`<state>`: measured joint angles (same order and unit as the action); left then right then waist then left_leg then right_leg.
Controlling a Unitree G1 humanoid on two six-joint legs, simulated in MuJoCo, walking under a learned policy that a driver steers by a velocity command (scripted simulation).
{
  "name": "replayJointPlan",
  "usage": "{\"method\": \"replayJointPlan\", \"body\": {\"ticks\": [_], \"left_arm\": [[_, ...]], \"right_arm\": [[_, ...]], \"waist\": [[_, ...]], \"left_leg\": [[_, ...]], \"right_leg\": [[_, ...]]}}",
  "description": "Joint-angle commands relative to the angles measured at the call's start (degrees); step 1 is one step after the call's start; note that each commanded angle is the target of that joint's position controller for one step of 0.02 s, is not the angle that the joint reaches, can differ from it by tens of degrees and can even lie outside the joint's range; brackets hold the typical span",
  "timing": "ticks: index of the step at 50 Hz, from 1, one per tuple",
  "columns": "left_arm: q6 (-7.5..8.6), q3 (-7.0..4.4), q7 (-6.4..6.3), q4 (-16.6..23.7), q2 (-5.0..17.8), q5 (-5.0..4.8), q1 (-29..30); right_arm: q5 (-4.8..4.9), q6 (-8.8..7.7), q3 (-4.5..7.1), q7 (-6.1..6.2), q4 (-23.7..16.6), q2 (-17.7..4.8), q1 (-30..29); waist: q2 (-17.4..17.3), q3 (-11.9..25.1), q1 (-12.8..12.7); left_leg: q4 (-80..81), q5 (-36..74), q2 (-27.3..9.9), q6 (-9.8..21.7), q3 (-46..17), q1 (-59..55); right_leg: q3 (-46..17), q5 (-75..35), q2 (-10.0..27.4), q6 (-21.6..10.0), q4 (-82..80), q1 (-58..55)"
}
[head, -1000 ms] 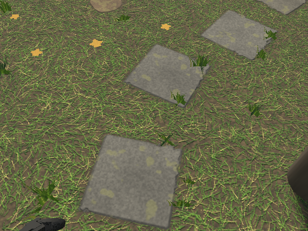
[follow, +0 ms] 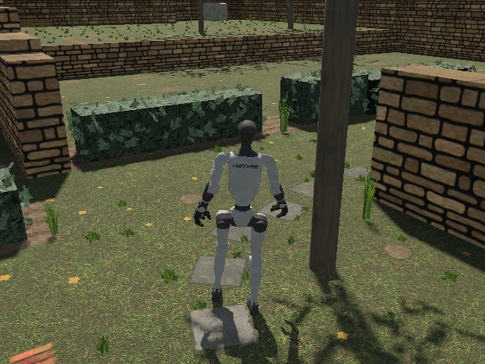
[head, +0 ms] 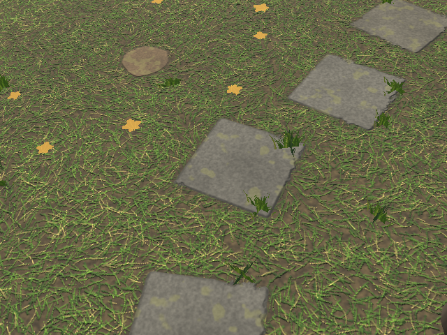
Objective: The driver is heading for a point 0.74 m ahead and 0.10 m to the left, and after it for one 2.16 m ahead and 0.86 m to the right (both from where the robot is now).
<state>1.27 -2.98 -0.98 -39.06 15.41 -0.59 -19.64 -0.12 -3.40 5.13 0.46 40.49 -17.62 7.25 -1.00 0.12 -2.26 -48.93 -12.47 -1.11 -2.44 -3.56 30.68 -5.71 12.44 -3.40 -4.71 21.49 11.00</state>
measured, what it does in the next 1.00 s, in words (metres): walks ahead, turning left: left foot, then right foot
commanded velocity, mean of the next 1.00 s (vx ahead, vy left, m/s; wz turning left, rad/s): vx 0.46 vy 0.00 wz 0.21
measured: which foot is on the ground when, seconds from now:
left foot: up 0.00-0.22, down 0.24-0.70, up 0.72-1.00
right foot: down 0.00-0.26, up 0.28-0.68, down 0.70-1.00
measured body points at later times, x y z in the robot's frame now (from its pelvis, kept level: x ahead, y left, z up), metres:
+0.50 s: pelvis +0.21 +0.05 +0.00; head +0.24 +0.07 +0.45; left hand +0.40 +0.30 -0.09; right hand +0.23 -0.23 -0.11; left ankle +0.18 +0.14 -0.75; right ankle +0.29 -0.12 -0.70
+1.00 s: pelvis +0.47 +0.02 -0.01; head +0.50 +0.03 +0.44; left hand +0.43 +0.31 -0.12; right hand +0.73 -0.18 -0.09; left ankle +0.55 +0.21 -0.68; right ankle +0.45 -0.09 -0.75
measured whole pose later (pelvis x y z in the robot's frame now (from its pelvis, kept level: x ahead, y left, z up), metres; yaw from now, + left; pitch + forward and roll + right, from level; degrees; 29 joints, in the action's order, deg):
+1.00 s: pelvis +0.47 +0.02 -0.01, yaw +17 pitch +1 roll -2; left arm 5.4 -4.4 0.4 -45.9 16.4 0.2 -18.5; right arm 1.3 -1.4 4.0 -0.8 37.8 -18.8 9.7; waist -2.9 -2.4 -4.0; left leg -52.7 -6.8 -5.5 -0.6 -3.3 39.3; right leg 7.3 12.8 -1.8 -1.2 14.6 2.4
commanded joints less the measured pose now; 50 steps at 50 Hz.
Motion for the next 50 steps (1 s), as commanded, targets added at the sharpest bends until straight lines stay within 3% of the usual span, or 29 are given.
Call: {"method": "replayJointPlan", "body": {"ticks": [1, 5, 8, 10, 11, 12, 13, 14, 15, 16, 17, 18, 19, 21, 26, 29, 31, 33, 34, 35, 36, 37, 38, 39, 40, 42, 45, 50], "left_arm": [[0.94, -3.42, -0.70, 3.33, 11.25, -0.42, 0.51], [0.57, -3.83, -0.45, 2.61, 11.94, -1.00, -0.94], [0.78, -3.23, 0.05, 1.69, 10.43, -0.53, -1.47], [0.78, -2.92, 0.47, 1.33, 9.69, -0.49, -1.36], [0.77, -2.60, 0.52, 1.23, 8.88, -0.35, -1.45], [0.90, -2.03, 0.47, 1.48, 7.46, 0.05, -0.87], [1.15, -0.96, 0.21, 2.62, 4.78, 0.96, -0.22], [1.99, -0.90, -0.13, 4.44, 4.63, -0.28, -3.43], [2.73, -1.69, -0.13, 4.03, 9.26, -0.69, -1.25], [3.36, -2.00, 0.28, 4.18, 10.36, -0.91, 2.87], [4.00, -1.60, 0.51, 4.23, 9.12, -0.33, 5.30], [4.61, -1.64, 0.80, 4.93, 8.57, 0.64, 7.30], [4.94, -1.70, 1.06, 5.25, 7.97, 1.22, 7.99], [4.98, -1.33, 1.38, 5.57, 6.33, 1.47, 8.79], [5.26, 0.08, 1.91, 7.30, 3.20, 0.91, 18.00], [5.61, -0.32, 2.35, 7.91, 4.50, 0.15, 21.49], [5.79, -0.95, 2.34, 8.10, 5.89, -0.15, 21.61], [6.02, -1.88, 2.02, 7.25, 7.48, -0.29, 17.80], [6.10, -2.81, 1.55, 6.09, 8.96, 0.04, 12.70], [6.12, -3.74, 0.94, 5.20, 11.66, 0.76, 4.01], [5.26, -4.87, 0.86, 3.47, 16.46, 1.61, -2.67], [4.83, -4.05, 1.41, 2.82, 12.59, 0.83, -2.72], [4.63, -2.96, 1.32, 3.15, 8.66, 0.52, 0.66], [4.35, -2.41, 1.25, 3.18, 7.15, 0.69, 3.54], [4.24, -1.96, 1.36, 2.49, 5.73, 0.93, 5.55], [4.65, -1.80, 1.34, 1.61, 5.15, 1.46, 7.60], [5.53, -2.45, 1.39, -0.16, 6.35, 0.78, 7.61], [5.21, -3.14, 1.09, -2.31, 9.29, 0.54, 7.01]], "right_arm": [[0.29, -1.96, 0.18, -0.54, -4.72, -2.54, -7.16], [1.07, -2.96, 0.06, -1.37, -5.62, -3.37, -10.34], [1.23, -3.79, -0.07, -2.04, -4.91, -4.19, -8.78], [1.06, -4.04, 0.00, -2.06, -4.39, -4.51, -6.67], [0.88, -4.06, 0.34, -1.84, -3.51, -5.11, -3.82], [0.66, -4.16, 0.96, -1.49, -2.42, -6.60, 1.46], [0.28, -4.26, 1.64, -1.42, -1.06, -9.86, 9.85], [0.02, -3.73, 3.15, -2.18, 1.02, -15.30, 14.69], [1.66, -3.73, 1.64, -2.80, 0.94, -9.83, 14.12], [1.66, -3.43, 0.77, -2.72, 0.33, -7.19, 11.97], [0.89, -3.02, 0.41, -2.57, -0.42, -6.48, 10.96], [0.75, -2.53, 0.17, -2.34, -0.59, -5.92, 10.34], [0.47, -2.27, -0.20, -1.98, -0.81, -5.39, 10.07], [0.87, -1.87, -0.28, -1.34, -0.56, -5.51, 10.42], [1.46, -0.76, 0.62, 0.31, 0.93, -8.54, 12.92], [2.01, -0.11, 0.67, 0.63, 1.84, -8.50, 15.76], [2.24, 0.23, 0.78, 0.82, 1.95, -8.47, 15.98], [2.16, 0.59, 0.92, 0.85, 1.64, -8.24, 14.95], [1.89, 0.61, 0.57, 0.70, 1.15, -7.11, 14.36], [0.93, 0.49, -0.45, 0.39, -0.22, -4.34, 13.38], [1.92, -0.01, -1.99, 0.52, -1.46, 0.62, 20.49], [2.79, -0.12, -1.57, 0.67, -1.29, -3.14, 21.67], [2.95, 0.14, -0.38, 0.65, -1.13, -7.15, 16.97], [2.33, 0.44, -0.25, 0.66, -1.65, -7.33, 13.35], [1.66, 0.56, -0.22, 0.48, -2.28, -6.52, 11.25], [1.81, 1.27, -0.28, -0.10, -2.87, -4.44, 10.97], [1.54, 1.97, -0.82, -0.52, -4.38, -2.40, 8.27], [1.35, 1.09, -1.66, -2.12, -6.50, -1.60, 1.12]], "waist": [[7.82, -0.63, -0.91], [8.00, -1.58, -2.12], [9.03, -1.12, -2.14], [9.43, -1.27, -0.75], [9.28, -0.24, 0.66], [8.27, 2.80, 3.23], [-0.22, 8.63, 6.19], [-17.93, 10.02, 4.68], [-11.67, 4.91, 5.43], [-7.53, -0.07, 5.65], [-3.77, -0.78, 5.52], [-1.93, -1.98, 5.08], [-2.60, -1.51, 4.26], [-4.72, -0.82, 3.61], [-4.51, -1.95, 5.83], [-4.48, -1.65, 6.62], [-5.20, -1.62, 5.64], [-5.98, -0.53, 2.78], [-5.53, 2.40, -0.02], [-2.06, 10.03, -4.20], [13.93, 20.11, -2.92], [17.62, 18.27, -2.20], [10.94, 9.14, -2.63], [6.73, 4.03, -1.89], [5.37, 0.58, -0.77], [8.05, -1.54, 1.35], [6.05, -2.74, 1.82], [3.81, -3.63, -0.11]], "left_leg": [[10.08, 4.71, 1.11, -1.34, -0.38, 4.34], [17.30, 5.49, 2.17, -1.44, -0.98, -0.44], [19.41, 7.08, 0.99, 0.38, 0.54, -4.97], [22.27, 5.91, 1.08, 2.58, 2.36, -9.03], [23.72, 4.98, 1.73, 3.96, 3.09, -13.17], [23.94, 3.86, 0.04, 6.30, 0.40, -20.58], [26.25, 1.49, -8.32, 10.78, -11.82, -31.20], [33.26, -10.54, -17.59, 19.69, -36.62, -43.62], [35.97, -19.59, -18.66, 20.06, -41.37, -42.76], [35.74, -16.78, -16.59, 18.56, -34.47, -39.03], [36.07, -11.20, -13.94, 17.62, -29.44, -36.39], [36.55, -5.34, -12.35, 17.35, -26.42, -33.98], [37.09, -0.84, -10.49, 16.69, -23.43, -31.86], [37.90, 5.14, -8.62, 16.71, -19.93, -28.91], [37.33, 11.24, -5.53, 14.85, -14.00, -20.31], [35.32, 10.10, -6.29, 13.74, -16.02, -19.42], [33.18, 8.85, -7.35, 12.50, -18.73, -21.00], [29.12, 11.81, -7.19, 11.08, -19.68, -21.31], [23.25, 15.93, -4.58, 9.55, -18.17, -19.95], [9.37, 11.55, -1.60, 7.71, -15.03, -14.31], [-10.27, -10.69, 6.38, 3.98, -7.07, 3.15], [-20.21, -20.85, 3.33, 3.36, -6.63, 11.60], [-23.55, -16.03, 0.58, 3.23, -6.57, 14.32], [-23.27, -11.76, -1.44, 2.91, -4.48, 13.24], [-21.03, -8.95, -2.88, 2.68, -3.99, 11.97], [-18.57, -5.88, -5.15, 2.58, -3.16, 8.13], [-14.10, -2.24, -5.98, 1.80, -2.43, 9.50], [2.21, 12.60, -5.28, 2.16, 0.34, 7.45]], "right_leg": [[-15.10, 4.61, 11.75, -8.29, -9.60, -3.92], [-17.96, 6.81, 11.96, -8.39, -7.91, -1.20], [-17.97, 5.00, 13.81, -7.63, -6.70, -2.18], [-17.19, 0.90, 13.81, -6.64, -4.25, -2.77], [-16.05, -3.57, 12.68, -5.79, -1.60, -2.82], [-13.32, -9.58, 10.53, -4.28, 5.02, -1.21], [-7.06, -6.71, 6.20, -1.98, 21.84, 4.57], [-0.11, 13.99, -1.44, 2.62, 38.58, 24.45], [-2.64, 17.82, 1.26, 3.02, 44.87, 33.39], [-2.38, 13.07, 3.78, 2.70, 46.37, 35.69], [-1.08, 9.37, 5.09, 2.67, 45.49, 35.07], [-0.50, 6.69, 6.22, 3.15, 42.33, 34.78], [-0.24, 4.63, 7.06, 3.65, 39.30, 32.29], [1.54, 3.62, 6.66, 5.30, 33.29, 29.28], [3.34, -8.79, 3.53, 8.10, 14.47, 20.07], [2.27, -13.81, 1.96, 8.00, 9.52, 14.80], [1.03, -12.35, 2.15, 6.97, 7.26, 12.12], [1.51, -9.92, 2.51, 4.95, 4.78, 5.71], [1.95, -9.25, 3.16, 3.32, 3.06, -2.28], [-4.35, -6.32, 10.65, -0.22, 4.61, -15.92], [-27.04, 5.13, 24.55, -8.64, 1.83, -35.44], [-39.28, 16.35, 27.93, -10.24, -3.69, -33.21], [-31.65, 17.51, 25.48, -8.05, -5.06, -25.44], [-23.19, 10.31, 23.01, -6.60, -5.65, -18.52], [-17.50, 3.77, 20.58, -6.10, -7.24, -12.77], [-9.93, -2.35, 18.13, -5.64, -10.41, -6.03], [-3.29, -9.48, 18.14, -6.76, -13.20, -4.24], [7.39, -16.67, 16.55, -5.37, -13.89, -5.67]]}}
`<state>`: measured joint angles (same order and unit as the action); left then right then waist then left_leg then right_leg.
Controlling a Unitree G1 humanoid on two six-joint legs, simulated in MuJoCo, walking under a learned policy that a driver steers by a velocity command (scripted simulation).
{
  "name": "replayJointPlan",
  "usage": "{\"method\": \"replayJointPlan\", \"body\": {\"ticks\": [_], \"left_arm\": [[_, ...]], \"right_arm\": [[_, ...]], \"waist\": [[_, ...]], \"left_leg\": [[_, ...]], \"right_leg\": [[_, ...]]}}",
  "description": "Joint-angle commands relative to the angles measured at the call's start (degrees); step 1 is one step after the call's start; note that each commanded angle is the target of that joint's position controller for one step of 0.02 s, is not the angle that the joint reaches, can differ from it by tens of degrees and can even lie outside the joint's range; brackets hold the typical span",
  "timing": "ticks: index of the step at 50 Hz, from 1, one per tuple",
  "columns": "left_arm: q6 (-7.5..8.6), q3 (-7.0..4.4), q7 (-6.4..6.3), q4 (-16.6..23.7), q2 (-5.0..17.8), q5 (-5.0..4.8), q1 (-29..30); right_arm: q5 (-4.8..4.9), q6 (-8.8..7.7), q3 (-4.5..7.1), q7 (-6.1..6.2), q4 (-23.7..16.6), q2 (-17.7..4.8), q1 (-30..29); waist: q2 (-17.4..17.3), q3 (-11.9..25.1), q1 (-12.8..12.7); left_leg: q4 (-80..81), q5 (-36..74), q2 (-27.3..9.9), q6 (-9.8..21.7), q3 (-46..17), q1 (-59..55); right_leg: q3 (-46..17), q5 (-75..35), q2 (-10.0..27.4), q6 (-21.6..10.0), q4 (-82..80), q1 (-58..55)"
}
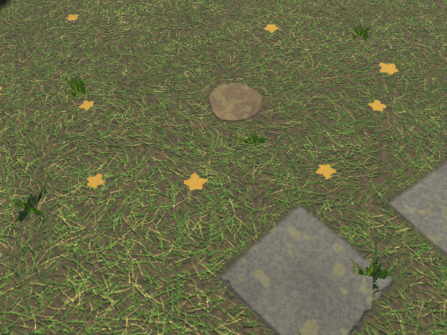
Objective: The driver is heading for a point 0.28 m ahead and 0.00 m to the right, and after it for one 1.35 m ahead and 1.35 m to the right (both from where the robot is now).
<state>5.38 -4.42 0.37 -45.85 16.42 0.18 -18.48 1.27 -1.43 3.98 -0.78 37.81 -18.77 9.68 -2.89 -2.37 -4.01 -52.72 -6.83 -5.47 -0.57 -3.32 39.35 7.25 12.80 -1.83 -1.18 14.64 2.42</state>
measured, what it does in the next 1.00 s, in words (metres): walks ahead, turning right: left foot, then right foot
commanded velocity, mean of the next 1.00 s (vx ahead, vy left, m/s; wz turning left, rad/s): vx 0.50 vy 0.00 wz -0.25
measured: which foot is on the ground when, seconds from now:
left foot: up 0.00-0.18, down 0.20-0.72, up 0.74-1.00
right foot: down 0.00-0.22, up 0.24-0.72, down 0.74-1.00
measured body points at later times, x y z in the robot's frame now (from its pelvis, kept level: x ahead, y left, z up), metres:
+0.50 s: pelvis +0.28 +0.06 +0.00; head +0.30 +0.07 +0.45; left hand +0.43 +0.34 -0.11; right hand +0.33 -0.22 -0.11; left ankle +0.25 +0.15 -0.74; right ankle +0.39 -0.11 -0.67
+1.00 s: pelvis +0.56 -0.03 +0.00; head +0.59 -0.05 +0.45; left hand +0.72 +0.22 -0.10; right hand +0.66 -0.34 -0.09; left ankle +0.73 +0.12 -0.68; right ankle +0.53 -0.09 -0.74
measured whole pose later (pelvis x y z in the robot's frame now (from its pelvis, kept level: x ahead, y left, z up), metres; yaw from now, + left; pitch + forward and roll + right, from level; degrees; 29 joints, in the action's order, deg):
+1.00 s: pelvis +0.56 -0.03 +0.00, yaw -20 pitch +1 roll +0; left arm 2.8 -3.7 0.4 -42.0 16.1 -0.9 -18.2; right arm -0.8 -5.6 3.1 0.0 39.6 -17.6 5.1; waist -1.4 -3.0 -3.0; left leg -50.0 -10.2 -5.5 -3.1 -5.0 36.6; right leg -4.8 10.4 -6.4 -5.5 19.9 10.3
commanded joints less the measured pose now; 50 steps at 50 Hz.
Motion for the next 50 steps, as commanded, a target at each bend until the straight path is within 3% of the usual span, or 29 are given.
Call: {"method": "replayJointPlan", "body": {"ticks": [1, 4, 6, 8, 9, 10, 11, 12, 13, 14, 15, 17, 19, 21, 26, 31, 34, 35, 36, 37, 38, 39, 40, 41, 42, 43, 44, 45, 50], "left_arm": [[0.90, -1.79, -0.36, 3.94, 8.86, -0.40, 4.95], [0.16, -2.07, -0.28, 1.76, 10.29, -1.37, 0.92], [-0.63, -2.08, 0.07, -0.09, 11.04, -2.15, -1.48], [-1.52, -2.19, 0.00, -1.15, 12.96, -2.58, -1.40], [-1.92, -1.69, -0.14, -1.56, 12.65, -2.70, -0.83], [-1.62, -0.50, -0.30, -1.08, 10.48, -1.94, -1.08], [-0.79, 2.20, 0.43, 1.06, 2.61, -0.78, -7.58], [0.31, 1.11, 0.58, -0.44, 7.17, -2.04, -4.76], [0.53, -0.22, 0.68, 1.89, 10.75, -3.83, 0.82], [0.54, 0.09, 0.42, 2.70, 9.46, -3.56, 3.18], [0.20, 0.03, 0.11, 2.52, 8.54, -2.33, 3.94], [-1.71, -0.01, -0.04, 0.96, 6.56, -2.10, -0.26], [-3.08, 0.23, -0.18, 0.52, 4.44, -2.14, -0.89], [-3.66, 0.16, -0.41, 1.45, 4.07, -2.02, 1.93], [-2.95, 1.08, 1.18, 3.93, 2.19, -1.44, 9.80], [-2.98, 1.39, 2.85, 8.22, 2.52, -1.35, 17.48], [-3.36, 0.34, 3.43, 9.57, 4.52, -1.36, 15.47], [-3.60, -0.64, 3.34, 8.88, 6.13, -1.51, 10.85], [-3.73, -2.27, 2.84, 6.95, 8.68, -1.71, 2.55], [-4.35, -4.36, 1.71, 4.73, 13.27, -1.79, -6.80], [-4.11, -5.22, 1.14, 5.16, 19.53, -2.27, -5.13], [-2.95, -3.88, 1.57, 7.27, 15.58, -1.61, -6.15], [-2.07, -2.93, 1.71, 6.86, 11.99, -1.22, -4.28], [-1.60, -2.41, 1.68, 7.07, 10.32, -1.50, -1.14], [-1.50, -1.87, 1.55, 7.74, 8.49, -1.41, 2.78], [-1.42, -1.27, 1.24, 8.83, 7.05, -0.60, 4.90], [-1.40, -1.27, 1.04, 9.36, 7.25, -0.28, 5.69], [-1.31, -1.35, 0.77, 9.39, 7.53, -0.54, 5.85], [-1.79, -2.08, -0.96, 7.95, 10.13, -1.34, 2.44]], "right_arm": [[-0.05, -1.04, -0.67, -1.26, -4.52, -0.28, -3.51], [0.09, -1.15, -1.02, -2.09, -6.94, 0.07, -8.84], [-0.15, -1.36, -0.90, -2.28, -8.22, -0.33, -10.33], [-0.74, -1.45, 0.48, -2.05, -7.70, -3.40, -5.78], [-0.84, -1.46, 1.87, -1.61, -5.19, -5.79, 2.82], [-1.14, -1.13, 3.34, -0.66, -2.71, -9.37, 12.33], [-2.07, -1.14, 4.21, 0.03, -2.08, -15.52, 15.92], [-1.91, -1.33, 2.98, 0.12, -3.11, -10.77, 16.56], [-1.88, -1.71, 1.92, -0.05, -2.28, -8.32, 13.37], [-1.50, -2.10, 1.45, -0.11, -1.60, -6.61, 10.20], [-1.54, -2.49, 0.96, -0.31, -1.16, -4.54, 7.08], [-2.13, -3.75, 0.68, -0.55, -0.96, -2.60, 3.65], [-2.02, -4.95, 0.92, -0.52, 0.33, -2.30, 2.28], [-2.42, -5.39, 1.23, -0.06, 1.66, -2.71, 2.21], [-2.11, -4.96, 1.89, 1.03, 3.89, -4.95, 3.96], [-0.62, -3.10, 2.82, 1.35, 6.66, -7.13, 8.13], [-0.02, -1.72, 3.42, 1.81, 6.74, -9.35, 7.10], [0.15, -1.19, 3.54, 2.02, 6.51, -9.97, 6.44], [0.48, -0.80, 3.33, 2.18, 6.18, -9.82, 5.36], [-0.35, -1.18, 2.51, 2.44, 5.42, -8.13, 6.09], [-2.54, -2.63, -0.14, 1.70, 2.36, 0.73, 11.47], [-0.51, -4.98, -0.04, 0.93, 1.72, -3.03, 6.75], [1.63, -6.25, 0.73, 0.40, 0.01, -6.07, 1.07], [1.10, -6.98, 0.42, 0.61, -0.22, -5.59, 0.01], [-0.58, -7.15, 0.69, 1.05, 0.42, -5.69, -0.05], [-1.44, -6.65, 1.08, 1.12, 0.77, -6.13, 1.04], [-1.66, -6.00, 1.20, 0.99, 0.71, -6.06, 1.80], [-1.90, -5.42, 1.10, 0.93, 0.75, -5.36, 2.44], [-2.20, -4.40, -0.50, 0.73, -1.78, -1.33, -6.56]], "waist": [[5.33, -1.59, 0.84], [4.65, -2.94, -0.77], [4.74, -3.49, 0.11], [6.82, 0.52, 4.53], [6.60, 5.57, 9.72], [5.26, 12.12, 13.97], [-9.17, 22.18, 10.22], [-5.83, 28.04, 12.98], [-4.15, 17.64, 12.56], [-2.73, 11.37, 10.27], [-1.72, 7.55, 8.18], [-3.58, 5.54, 4.53], [-1.81, 3.16, 3.14], [-0.51, 0.76, 3.18], [0.64, -1.86, 5.78], [1.36, -4.43, 8.21], [-1.02, -0.73, 5.39], [-1.80, 2.43, 2.52], [-1.04, 6.85, -2.39], [3.50, 12.01, -6.35], [18.90, 15.46, 1.10], [12.15, 23.46, -2.60], [9.03, 15.48, -3.57], [5.02, 10.17, -1.19], [3.05, 6.89, 1.29], [3.63, 5.93, 3.21], [4.78, 5.47, 4.25], [4.42, 5.05, 4.82], [5.79, 1.98, 2.10]], "left_leg": [[8.78, 8.58, -0.50, 0.65, 1.21, -1.95], [14.73, 7.61, 0.49, 2.35, 2.58, -2.98], [17.87, 1.93, 2.45, 4.24, 3.61, -4.64], [20.81, -3.19, 5.75, 6.48, 6.39, -13.81], [24.13, 0.54, 7.48, 8.09, 7.94, -26.56], [21.65, 3.92, 2.45, 10.14, 2.33, -44.60], [24.04, -4.56, -15.95, 19.32, -26.55, -65.77], [31.56, -6.21, -19.34, 20.46, -37.69, -64.04], [32.79, -3.75, -16.96, 17.13, -26.95, -56.88], [33.87, -0.09, -14.24, 15.08, -18.96, -49.18], [35.72, 2.57, -11.92, 13.77, -13.80, -42.65], [40.80, 4.05, -10.29, 13.39, -7.85, -34.00], [43.97, 6.60, -10.00, 13.55, -3.06, -30.57], [45.45, 8.69, -9.32, 12.69, 1.37, -30.49], [46.81, 9.90, -7.86, 10.64, 10.22, -33.11], [43.60, 14.15, -11.08, 9.62, 13.06, -43.05], [34.24, 37.51, -11.38, 7.75, 15.18, -46.72], [26.86, 45.80, -10.75, 6.94, 15.92, -46.39], [15.44, 46.77, -8.74, 5.21, 17.42, -42.45], [-1.20, 32.08, -6.26, 2.41, 17.41, -29.62], [-21.70, -23.28, 6.15, -1.87, 12.95, -3.24], [-28.68, -28.18, 8.09, -1.09, -1.46, 3.57], [-27.36, -22.69, 4.87, 0.52, -2.63, 8.38], [-22.12, -17.60, 2.20, 1.53, -2.34, 6.91], [-16.82, -14.70, 0.42, 1.29, -2.15, 3.27], [-14.42, -12.48, -0.64, 0.96, -2.56, -0.90], [-12.49, -11.88, -0.72, 0.20, -2.46, -3.35], [-9.83, -11.53, -0.81, -0.76, -1.80, -4.21], [11.03, 5.31, 2.48, -3.78, 0.80, -7.50]], "right_leg": [[-4.22, -17.24, 15.08, -8.49, -7.03, 2.35], [-2.62, -18.27, 16.63, -7.78, -6.39, -1.32], [-3.23, -24.96, 18.17, -8.00, -4.44, -4.50], [-2.86, -43.86, 18.06, -7.17, 4.26, -6.73], [-1.13, -48.65, 15.99, -5.74, 14.14, -3.76], [-0.85, -37.61, 13.47, -3.60, 28.03, 7.84], [-1.90, 6.70, 3.57, 0.63, 51.89, 31.07], [-13.72, 21.27, 1.17, 0.61, 60.49, 34.60], [-14.18, 18.14, 3.87, 0.24, 62.04, 39.36], [-12.59, 13.25, 6.74, 0.13, 58.43, 39.43], [-12.01, 9.64, 8.41, 0.51, 55.09, 37.84], [-12.46, 4.17, 10.19, 1.25, 53.43, 30.67], [-12.83, 2.02, 10.49, 2.21, 51.47, 30.48], [-13.68, -2.62, 10.41, 2.73, 47.56, 33.85], [-10.29, -16.54, 9.10, 1.98, 30.60, 33.95], [-6.78, -12.37, 7.96, -0.94, 22.68, 37.69], [-2.25, -4.08, 3.62, -4.00, 22.01, 31.24], [-0.63, -1.56, 1.14, -5.41, 22.20, 24.99], [-0.02, -3.69, -1.59, -7.43, 18.94, 13.16], [-8.38, -5.25, 1.65, -10.35, 17.02, -4.25], [-41.24, 4.08, 16.42, -21.03, 11.66, -21.76], [-56.84, 11.67, 21.09, -24.15, 2.65, -26.14], [-48.71, 8.50, 19.81, -20.71, 1.07, -21.66], [-41.35, 3.02, 17.21, -18.41, 1.49, -13.63], [-35.80, -4.16, 14.97, -16.83, 1.43, -5.90], [-32.57, -9.98, 13.55, -16.55, 0.22, -0.74], [-31.40, -14.23, 12.98, -17.00, -0.63, 2.46], [-29.29, -17.47, 12.40, -17.10, -1.15, 4.52], [-20.97, -16.61, 6.57, -13.02, -1.54, 12.09]]}}
Velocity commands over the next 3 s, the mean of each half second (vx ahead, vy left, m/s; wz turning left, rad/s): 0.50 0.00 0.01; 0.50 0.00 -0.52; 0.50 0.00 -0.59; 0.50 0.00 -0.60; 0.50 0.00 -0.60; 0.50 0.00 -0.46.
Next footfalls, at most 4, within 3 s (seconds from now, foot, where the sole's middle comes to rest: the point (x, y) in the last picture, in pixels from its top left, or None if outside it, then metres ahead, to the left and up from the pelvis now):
0.20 left None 0.29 0.16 -0.78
0.74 right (283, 307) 0.57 -0.10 -0.78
1.22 left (254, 211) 0.90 0.00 -0.78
1.74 right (361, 202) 0.97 -0.38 -0.78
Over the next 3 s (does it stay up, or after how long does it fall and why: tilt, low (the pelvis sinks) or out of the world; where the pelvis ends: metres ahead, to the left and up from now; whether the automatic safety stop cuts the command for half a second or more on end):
stays up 1.19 -0.81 0.00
